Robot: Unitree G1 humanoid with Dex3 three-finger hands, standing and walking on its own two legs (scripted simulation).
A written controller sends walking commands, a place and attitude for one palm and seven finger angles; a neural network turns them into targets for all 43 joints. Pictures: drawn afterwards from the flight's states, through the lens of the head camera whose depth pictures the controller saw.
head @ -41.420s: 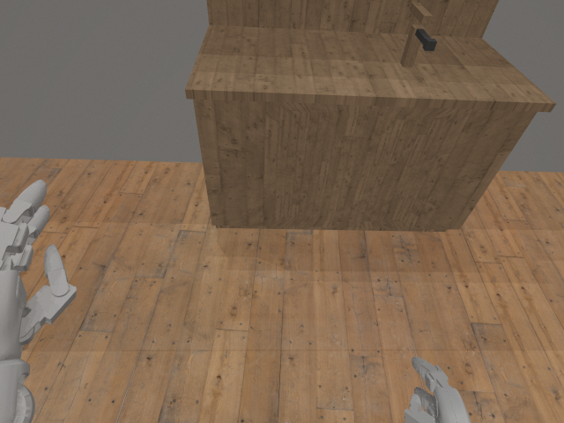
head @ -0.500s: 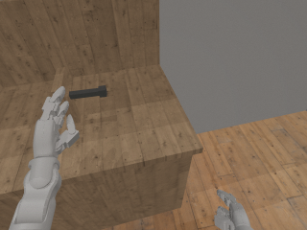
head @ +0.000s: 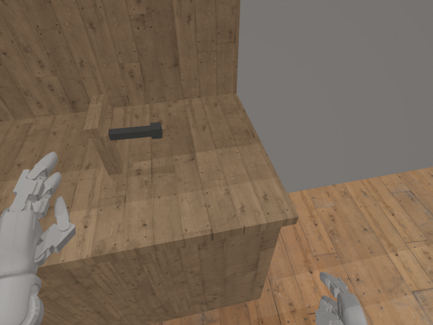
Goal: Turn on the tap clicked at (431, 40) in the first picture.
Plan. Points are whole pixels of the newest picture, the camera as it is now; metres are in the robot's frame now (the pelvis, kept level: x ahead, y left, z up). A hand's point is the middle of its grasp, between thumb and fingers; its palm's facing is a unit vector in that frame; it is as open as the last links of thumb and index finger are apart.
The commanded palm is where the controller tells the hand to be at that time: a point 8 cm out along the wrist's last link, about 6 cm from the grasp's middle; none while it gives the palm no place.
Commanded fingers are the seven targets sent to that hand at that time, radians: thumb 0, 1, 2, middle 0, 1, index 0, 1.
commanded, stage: draw the hand back beside the body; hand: left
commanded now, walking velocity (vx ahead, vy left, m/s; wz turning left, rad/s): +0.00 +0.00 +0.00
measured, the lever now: (156, 130) +0.50 +0.21 +0.09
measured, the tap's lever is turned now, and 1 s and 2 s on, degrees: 86 86 86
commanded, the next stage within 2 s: step back with the hand held close in 0.28 s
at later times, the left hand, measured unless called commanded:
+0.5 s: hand (72, 219) +0.21 +0.23 +0.16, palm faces +0.40 -0.83 -0.38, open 7.4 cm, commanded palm +0.16 +0.27 +0.17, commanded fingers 0.00 0.90 0.90 -0.20 -0.30 -0.20 -0.30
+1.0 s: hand (40, 272) +0.14 +0.25 +0.15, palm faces +0.36 -0.81 -0.46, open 7.4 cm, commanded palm +0.09 +0.28 +0.17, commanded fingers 0.00 0.90 0.90 -0.20 -0.30 -0.20 -0.30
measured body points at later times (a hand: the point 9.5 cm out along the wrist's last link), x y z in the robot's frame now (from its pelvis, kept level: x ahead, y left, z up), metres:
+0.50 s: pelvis +0.00 -0.01 +0.00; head +0.00 -0.03 +0.45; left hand +0.18 +0.28 +0.18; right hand +0.19 -0.23 -0.09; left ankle -0.02 +0.10 -0.75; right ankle +0.01 -0.10 -0.75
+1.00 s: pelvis -0.07 +0.01 -0.01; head -0.05 -0.01 +0.44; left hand +0.11 +0.29 +0.17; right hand +0.10 -0.23 -0.10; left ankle -0.02 +0.10 -0.74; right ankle +0.01 -0.10 -0.74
